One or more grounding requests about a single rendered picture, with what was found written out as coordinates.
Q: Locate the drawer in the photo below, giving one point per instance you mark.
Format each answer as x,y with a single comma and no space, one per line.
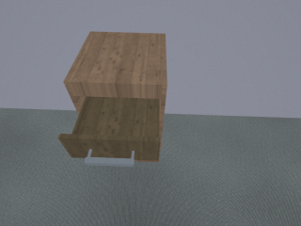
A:
113,127

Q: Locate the handle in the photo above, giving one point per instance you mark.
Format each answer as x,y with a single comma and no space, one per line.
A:
109,161

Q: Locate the cabinet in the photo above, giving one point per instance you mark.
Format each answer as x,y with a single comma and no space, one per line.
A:
120,65

